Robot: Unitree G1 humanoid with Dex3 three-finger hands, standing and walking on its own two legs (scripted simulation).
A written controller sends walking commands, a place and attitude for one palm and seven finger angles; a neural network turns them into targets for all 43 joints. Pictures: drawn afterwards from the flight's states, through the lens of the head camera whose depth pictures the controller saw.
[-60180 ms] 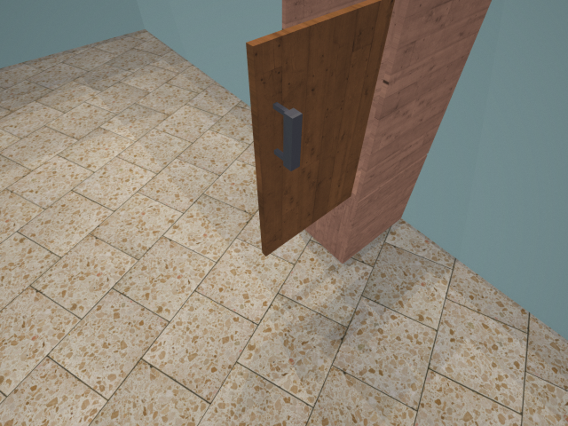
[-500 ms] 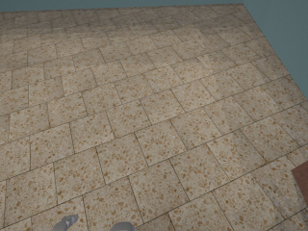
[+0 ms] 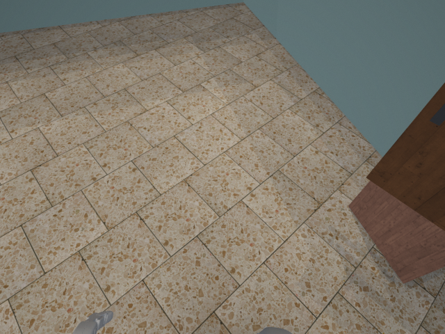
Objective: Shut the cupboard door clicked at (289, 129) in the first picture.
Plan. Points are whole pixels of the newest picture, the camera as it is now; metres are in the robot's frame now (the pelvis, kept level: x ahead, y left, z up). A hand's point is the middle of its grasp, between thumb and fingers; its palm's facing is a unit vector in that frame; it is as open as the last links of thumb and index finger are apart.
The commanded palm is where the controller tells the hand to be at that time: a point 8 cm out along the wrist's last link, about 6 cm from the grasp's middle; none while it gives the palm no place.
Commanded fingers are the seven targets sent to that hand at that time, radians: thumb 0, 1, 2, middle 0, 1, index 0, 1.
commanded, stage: turn to face it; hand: left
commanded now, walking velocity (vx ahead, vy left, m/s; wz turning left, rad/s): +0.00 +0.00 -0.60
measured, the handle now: out of the picture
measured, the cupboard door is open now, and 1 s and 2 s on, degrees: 24 24 24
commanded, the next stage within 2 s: take the last steps up to it in 1.26 s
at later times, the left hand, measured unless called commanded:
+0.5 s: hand out of the picture +0.13 +0.18 -0.18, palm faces -0.22 -0.95 -0.20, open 7.4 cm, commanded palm none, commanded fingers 0.00 0.90 0.90 -0.20 -0.30 -0.20 -0.30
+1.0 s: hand (182, 292) +0.22 +0.10 -0.16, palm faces -0.53 -0.80 -0.27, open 7.4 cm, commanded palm none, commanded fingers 0.00 0.90 0.90 -0.20 -0.30 -0.20 -0.30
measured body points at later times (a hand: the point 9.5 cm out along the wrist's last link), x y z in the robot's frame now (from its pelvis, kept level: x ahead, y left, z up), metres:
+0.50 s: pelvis +0.02 +0.00 -0.01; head +0.07 +0.01 +0.44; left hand +0.15 +0.23 -0.17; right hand +0.07 -0.28 -0.13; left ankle +0.07 +0.11 -0.74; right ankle -0.02 -0.13 -0.73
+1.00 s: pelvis +0.02 -0.02 -0.01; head +0.05 -0.06 +0.44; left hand +0.24 +0.14 -0.14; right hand -0.08 -0.29 -0.15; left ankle +0.08 +0.10 -0.67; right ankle -0.04 -0.13 -0.74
